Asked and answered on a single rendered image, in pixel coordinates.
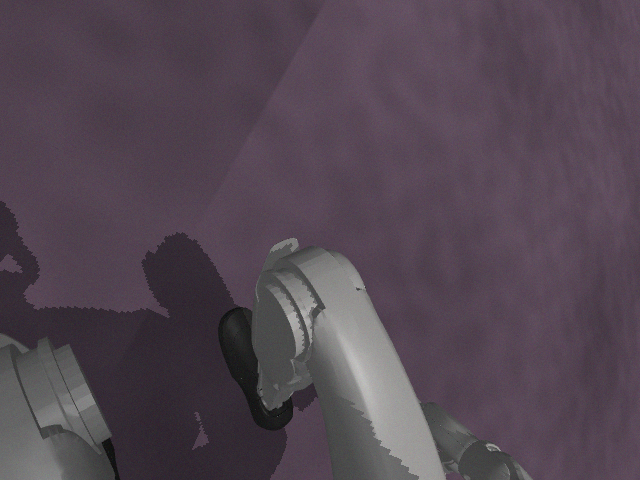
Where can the left robot foot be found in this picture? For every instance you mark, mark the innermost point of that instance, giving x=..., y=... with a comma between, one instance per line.
x=109, y=449

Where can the right robot hand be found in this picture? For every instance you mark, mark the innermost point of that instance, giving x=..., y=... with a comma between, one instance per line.
x=449, y=435

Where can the right robot foot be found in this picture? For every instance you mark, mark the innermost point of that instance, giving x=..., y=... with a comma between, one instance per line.
x=234, y=334

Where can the right robot arm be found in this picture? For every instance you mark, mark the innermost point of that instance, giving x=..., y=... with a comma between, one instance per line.
x=483, y=460

